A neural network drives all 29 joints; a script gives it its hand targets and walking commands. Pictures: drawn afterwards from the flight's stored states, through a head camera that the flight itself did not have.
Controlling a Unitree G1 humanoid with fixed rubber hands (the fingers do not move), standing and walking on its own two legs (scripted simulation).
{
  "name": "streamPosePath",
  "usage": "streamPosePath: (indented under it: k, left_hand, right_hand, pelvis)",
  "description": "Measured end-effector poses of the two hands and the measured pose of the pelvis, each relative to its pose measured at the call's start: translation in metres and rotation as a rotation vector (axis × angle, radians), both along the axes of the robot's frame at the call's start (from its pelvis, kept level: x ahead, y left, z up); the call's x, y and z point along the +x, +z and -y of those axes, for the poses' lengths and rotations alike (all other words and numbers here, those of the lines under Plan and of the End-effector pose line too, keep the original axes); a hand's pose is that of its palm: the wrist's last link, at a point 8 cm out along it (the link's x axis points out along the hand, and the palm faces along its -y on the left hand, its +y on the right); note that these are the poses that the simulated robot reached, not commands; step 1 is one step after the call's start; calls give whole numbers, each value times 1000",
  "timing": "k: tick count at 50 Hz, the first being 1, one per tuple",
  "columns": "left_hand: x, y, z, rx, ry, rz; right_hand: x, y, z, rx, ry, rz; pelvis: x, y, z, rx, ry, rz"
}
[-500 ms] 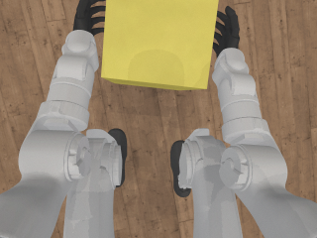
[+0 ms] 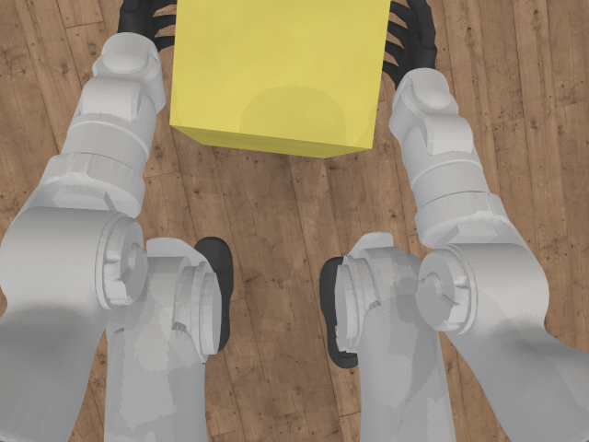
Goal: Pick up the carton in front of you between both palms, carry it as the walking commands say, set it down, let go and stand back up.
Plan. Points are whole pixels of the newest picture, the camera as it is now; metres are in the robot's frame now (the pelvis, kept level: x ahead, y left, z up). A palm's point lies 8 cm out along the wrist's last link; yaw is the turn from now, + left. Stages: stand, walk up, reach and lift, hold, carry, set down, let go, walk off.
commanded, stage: set down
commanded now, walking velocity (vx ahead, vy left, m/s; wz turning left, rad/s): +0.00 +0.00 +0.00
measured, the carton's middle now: (275, 71) +0.53 +0.03 -0.24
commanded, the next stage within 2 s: none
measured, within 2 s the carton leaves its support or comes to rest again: neither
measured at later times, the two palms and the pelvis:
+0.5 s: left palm (136, 43) +0.52 +0.18 -0.16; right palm (413, 69) +0.52 -0.13 -0.15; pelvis -0.01 +0.00 -0.01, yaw +0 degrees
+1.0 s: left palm (112, 49) +0.52 +0.22 -0.18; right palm (435, 79) +0.52 -0.17 -0.18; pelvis +0.01 +0.00 -0.01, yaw +1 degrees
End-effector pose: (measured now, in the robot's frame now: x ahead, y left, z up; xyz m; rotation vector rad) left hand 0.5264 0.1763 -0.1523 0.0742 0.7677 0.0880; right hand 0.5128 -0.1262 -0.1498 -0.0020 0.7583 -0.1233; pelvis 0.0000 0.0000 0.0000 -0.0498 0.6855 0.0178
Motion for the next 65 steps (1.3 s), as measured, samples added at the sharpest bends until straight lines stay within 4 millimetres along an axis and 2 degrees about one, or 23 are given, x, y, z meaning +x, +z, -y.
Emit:
streamPosePath:
  k: [14, 26, 34, 36, 40, 45, 49, 53, 57, 65]
  left_hand:
    - [-2, -7, -5, -15, -6, -2]
    - [-2, -9, -7, -43, -25, -3]
    - [-1, -17, -9, -44, -40, 2]
    - [-3, -24, -11, -28, -27, -10]
    - [-7, -38, -24, 7, 21, -28]
    - [-6, -41, -38, 20, 59, 0]
    - [-3, -35, -42, 18, 71, 37]
    - [-1, -18, -41, 11, 68, 82]
    - [-2, 12, -37, 4, 59, 118]
    - [-4, 77, -37, 4, 59, 107]
  right_hand:
    - [2, -2, 0, 28, 48, 14]
    - [4, -4, 3, 43, 75, 17]
    - [5, -16, 4, 14, 103, 8]
    - [0, -26, 8, -8, 96, -15]
    - [-8, -43, 30, -41, 35, -38]
    - [-7, -47, 47, -57, 21, -15]
    - [1, -37, 45, -48, 27, 28]
    - [5, -17, 41, -44, 25, 71]
    - [6, 15, 38, -47, 16, 106]
    - [4, 82, 40, -56, -4, 101]
  pelvis:
    - [-10, -7, -5, 2, -2, 53]
    - [-10, -5, -4, 5, -4, 58]
    - [-8, -5, -2, 11, -4, 69]
    - [-6, -5, -2, 11, -3, 74]
    - [-1, -5, -2, 13, -1, 75]
    - [5, -6, 0, 20, -3, 63]
    - [8, -7, 2, 23, -6, 47]
    - [8, -2, 4, 23, -4, 35]
    - [8, 12, 5, 22, -1, 26]
    - [8, 55, 2, 10, 3, -35]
